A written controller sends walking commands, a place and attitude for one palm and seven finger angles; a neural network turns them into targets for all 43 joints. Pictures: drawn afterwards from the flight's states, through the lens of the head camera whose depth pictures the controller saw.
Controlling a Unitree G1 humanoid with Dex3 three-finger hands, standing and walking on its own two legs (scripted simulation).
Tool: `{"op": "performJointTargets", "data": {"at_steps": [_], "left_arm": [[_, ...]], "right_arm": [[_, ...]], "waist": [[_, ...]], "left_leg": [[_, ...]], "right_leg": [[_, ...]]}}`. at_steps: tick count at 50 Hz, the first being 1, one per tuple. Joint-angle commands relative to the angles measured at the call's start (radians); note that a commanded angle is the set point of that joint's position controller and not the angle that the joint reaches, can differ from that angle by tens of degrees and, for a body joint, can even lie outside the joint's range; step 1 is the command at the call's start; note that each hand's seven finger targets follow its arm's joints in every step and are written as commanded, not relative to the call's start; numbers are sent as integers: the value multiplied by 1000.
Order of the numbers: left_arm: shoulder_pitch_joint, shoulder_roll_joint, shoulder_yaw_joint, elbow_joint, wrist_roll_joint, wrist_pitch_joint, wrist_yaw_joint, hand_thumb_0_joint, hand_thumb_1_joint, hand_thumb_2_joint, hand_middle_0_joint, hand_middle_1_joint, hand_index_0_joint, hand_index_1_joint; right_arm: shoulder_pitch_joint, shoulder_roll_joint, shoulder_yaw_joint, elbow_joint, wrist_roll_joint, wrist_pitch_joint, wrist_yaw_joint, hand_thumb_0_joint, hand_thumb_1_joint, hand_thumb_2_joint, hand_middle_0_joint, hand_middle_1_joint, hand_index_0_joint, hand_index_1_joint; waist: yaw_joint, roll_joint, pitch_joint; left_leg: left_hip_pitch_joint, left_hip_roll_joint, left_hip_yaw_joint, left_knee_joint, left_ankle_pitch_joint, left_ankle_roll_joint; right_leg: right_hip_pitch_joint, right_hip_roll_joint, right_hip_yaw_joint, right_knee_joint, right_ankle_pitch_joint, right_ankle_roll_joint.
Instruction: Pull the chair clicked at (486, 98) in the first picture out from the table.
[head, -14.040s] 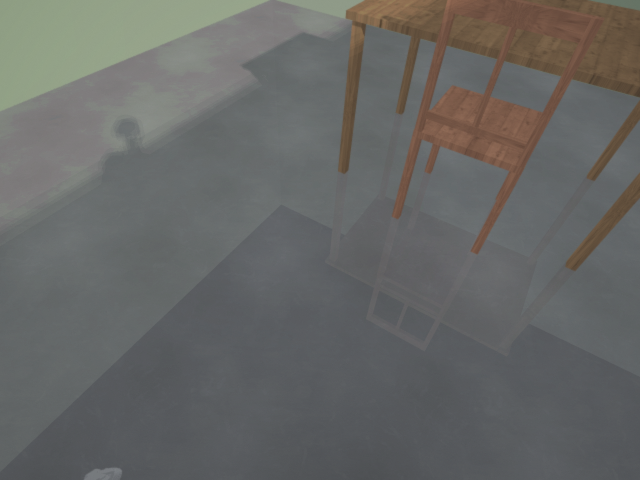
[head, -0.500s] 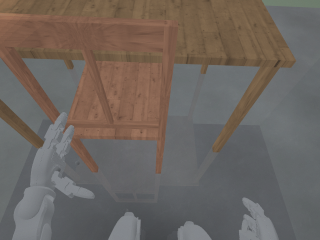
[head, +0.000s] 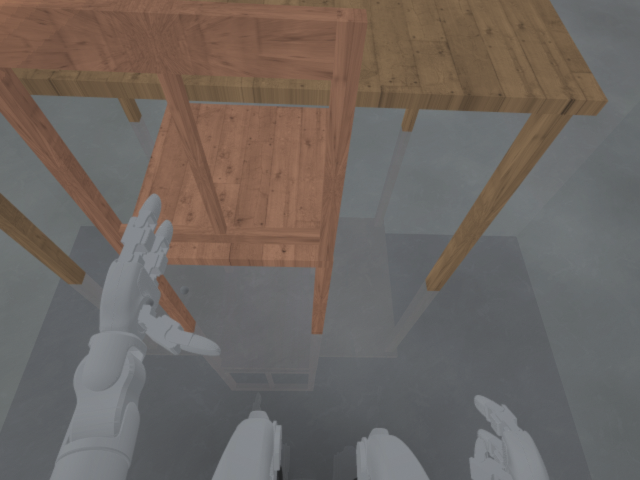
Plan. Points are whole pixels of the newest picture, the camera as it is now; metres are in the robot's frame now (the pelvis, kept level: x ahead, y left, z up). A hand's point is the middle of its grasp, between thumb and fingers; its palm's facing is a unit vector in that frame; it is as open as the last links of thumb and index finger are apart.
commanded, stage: aim the fingers beside a spindle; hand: left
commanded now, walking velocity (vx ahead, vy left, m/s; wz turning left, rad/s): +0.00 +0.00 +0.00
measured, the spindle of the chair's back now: (200, 169) +0.51 +0.19 +0.04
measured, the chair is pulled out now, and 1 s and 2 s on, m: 0.00 0.00 0.00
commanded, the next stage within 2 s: push the fingers through the gap in 1.02 s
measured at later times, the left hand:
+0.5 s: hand (208, 268) +0.37 +0.16 +0.01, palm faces +0.01 -1.00 -0.03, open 17.0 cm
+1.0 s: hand (213, 269) +0.37 +0.15 +0.01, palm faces +0.01 -1.00 -0.03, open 17.0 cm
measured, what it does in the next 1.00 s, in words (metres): stands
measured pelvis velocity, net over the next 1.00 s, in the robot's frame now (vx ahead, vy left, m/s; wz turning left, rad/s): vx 0.00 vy -0.01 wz -0.01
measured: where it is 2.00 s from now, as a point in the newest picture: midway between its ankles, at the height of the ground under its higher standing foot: outside the picture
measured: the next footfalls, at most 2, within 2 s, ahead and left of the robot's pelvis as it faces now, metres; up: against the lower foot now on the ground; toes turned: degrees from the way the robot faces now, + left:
none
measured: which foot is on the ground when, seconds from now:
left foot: down 0.00-1.00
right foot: down 0.00-1.00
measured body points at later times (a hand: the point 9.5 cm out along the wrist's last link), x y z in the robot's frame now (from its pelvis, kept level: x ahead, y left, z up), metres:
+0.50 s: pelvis -0.01 -0.01 -0.01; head +0.10 +0.00 +0.42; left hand +0.36 +0.21 +0.02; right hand +0.12 -0.26 -0.12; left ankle +0.04 +0.11 -0.63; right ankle +0.00 -0.12 -0.63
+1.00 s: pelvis +0.00 -0.01 -0.01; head +0.11 +0.00 +0.42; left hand +0.36 +0.21 +0.01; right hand +0.13 -0.26 -0.13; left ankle +0.04 +0.11 -0.63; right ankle +0.00 -0.12 -0.63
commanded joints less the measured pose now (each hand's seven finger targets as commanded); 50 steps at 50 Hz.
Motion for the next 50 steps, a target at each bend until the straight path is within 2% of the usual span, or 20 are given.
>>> {"op": "performJointTargets", "data": {"at_steps": [1, 3, 6, 10, 13, 15, 17, 20, 23, 25, 26, 30, 32, 33, 36, 38, 41, 43, 49, 50], "left_arm": [[-219, 126, 40, -205, -11, -85, 11, 0, -500, 300, -60, -80, -60, -80], [-201, 137, 48, -173, -6, -83, 12, 0, -500, 300, -60, -80, -60, -80], [-246, 131, 49, -134, -6, -81, 14, 0, -500, 300, -60, -80, -60, -80], [-282, 140, 59, -139, 0, -103, 21, 0, -500, 300, -60, -80, -60, -80], [-339, 110, 15, -113, 11, -113, 30, 0, -500, 300, -60, -80, -60, -80], [-374, 119, 24, -109, 16, -121, 40, 0, -500, 300, -60, -80, -60, -80], [-368, 135, 50, -67, 15, -120, 47, 0, -500, 300, -60, -80, -60, -80], [-414, 141, 52, -44, 23, -126, 48, 0, -500, 300, -60, -80, -60, -80], [-381, 179, 94, -31, 21, -130, 49, 0, -500, 300, -60, -80, -60, -80], [-393, 144, 61, -55, 21, -131, 46, 0, -500, 300, -60, -80, -60, -80], [-374, 151, 73, -63, 14, -130, 46, 0, -500, 300, -60, -80, -60, -80], [-355, 112, 28, -43, 11, -116, 38, 0, -500, 300, -60, -80, -60, -80], [-373, 162, 82, -16, 12, -119, 44, 0, -500, 300, -60, -80, -60, -80], [-403, 175, 81, -24, 17, -128, 44, 0, -500, 300, -60, -80, -60, -80], [-401, 148, 68, -58, 15, -150, 45, 0, -500, 300, -60, -80, -60, -80], [-409, 121, 28, -70, 17, -153, 40, 0, -500, 300, -60, -80, -60, -80], [-412, 101, 10, -28, 23, -138, 42, 0, -500, 300, -60, -80, -60, -80], [-420, 157, 62, -18, 22, -136, 47, 0, -500, 300, -60, -80, -60, -80], [-401, 140, 56, -41, 23, -137, 50, 0, -500, 300, -60, -80, -60, -80], [-388, 162, 79, -40, 23, -137, 52, 0, -500, 300, -60, -80, -60, -80]], "right_arm": [[32, -153, -72, -109, 2, -34, -8, 0, -900, -900, 200, 300, 200, 300], [36, -155, -72, -110, 2, -28, -6, 0, -900, -900, 200, 300, 200, 300], [36, -154, -72, -103, 3, -15, -3, 0, -900, -900, 200, 300, 200, 300], [38, -153, -73, -103, 1, -8, -2, 0, -900, -900, 200, 300, 200, 300], [46, -156, -74, -92, -1, -4, -1, 0, -900, -900, 200, 300, 200, 300], [49, -155, -75, -83, -4, -1, 0, 0, -900, -900, 200, 300, 200, 300], [51, -158, -76, -78, -4, 4, 1, 0, -900, -900, 200, 300, 200, 300], [49, -154, -73, -79, -5, 12, 3, 0, -900, -900, 200, 300, 200, 300], [57, -157, -75, -88, -5, 18, 7, 0, -900, -900, 200, 300, 200, 300], [57, -150, -75, -91, -4, 23, 10, 0, -900, -900, 200, 300, 200, 300], [61, -151, -76, -91, -3, 25, 11, 0, -900, -900, 200, 300, 200, 300], [62, -150, -75, -90, 2, 33, 14, 0, -900, -900, 200, 300, 200, 300], [61, -155, -76, -82, 3, 34, 8, 0, -900, -900, 200, 300, 200, 300], [59, -157, -74, -83, 1, 31, 5, 0, -900, -900, 200, 300, 200, 300], [57, -149, -75, -85, -2, 24, 6, 0, -900, -900, 200, 300, 200, 300], [61, -150, -76, -87, -1, 22, 8, 0, -900, -900, 200, 300, 200, 300], [63, -152, -78, -77, -2, 25, 9, 0, -900, -900, 200, 300, 200, 300], [66, -159, -77, -74, -2, 26, 5, 0, -900, -900, 200, 300, 200, 300], [56, -147, -74, -92, -2, 33, 10, 0, -900, -900, 200, 300, 200, 300], [60, -150, -74, -90, -2, 35, 10, 0, -900, -900, 200, 300, 200, 300]], "waist": [[-11, 34, -368], [-3, 52, -363], [-16, 13, -337], [-4, 43, -375], [-32, 30, -363], [-27, 59, -379], [-23, 18, -379], [-25, 30, -391], [-4, 36, -419], [-14, 42, -436], [-4, 43, -444], [-29, 4, -379], [-26, -26, -354], [-29, -9, -353], [-17, 35, -407], [-30, 46, -405], [-37, 16, -385], [-27, 16, -382], [-17, 35, -414], [-8, 30, -420]], "left_leg": [[364, -2, -35, -149, 284, 5], [348, -4, -34, -147, 284, 5], [302, -6, -24, -136, 242, 9], [315, -8, -24, -127, 258, 6], [317, -4, -32, -114, 257, 9], [323, -5, -31, -109, 245, 5], [285, -9, -24, -102, 231, 8], [253, -14, -14, -88, 218, 11], [252, -14, -11, -89, 241, 10], [276, -11, -10, -91, 267, 9], [284, -12, -8, -93, 273, 7], [251, -12, -9, -96, 243, 12], [198, -14, -5, -92, 185, 14], [199, -14, -6, -88, 177, 16], [256, -15, -6, -90, 219, 12], [289, -10, -17, -93, 242, 11], [274, -12, -17, -89, 215, 12], [252, -12, -15, -84, 214, 14], [260, -16, -6, -85, 246, 13], [263, -14, -9, -88, 253, 10]], "right_leg": [[78, 8, 3, -156, 281, -19], [79, 10, 3, -148, 281, -24], [75, 9, 12, -156, 267, -17], [69, 8, 14, -138, 273, -22], [30, 10, 9, -132, 265, -21], [16, 8, 12, -128, 254, -20], [40, 8, 20, -132, 255, -19], [47, 7, 31, -123, 256, -17], [78, 11, 34, -116, 281, -21], [78, 10, 32, -114, 312, -18], [90, 10, 33, -118, 316, -19], [76, 11, 31, -132, 301, -14], [80, 10, 42, -142, 249, -12], [67, 12, 45, -137, 237, -14], [71, 10, 40, -128, 268, -18], [45, 13, 29, -122, 277, -21], [34, 11, 29, -133, 254, -16], [40, 13, 35, -127, 259, -18], [73, 11, 38, -119, 302, -17], [78, 11, 35, -116, 305, -19]]}}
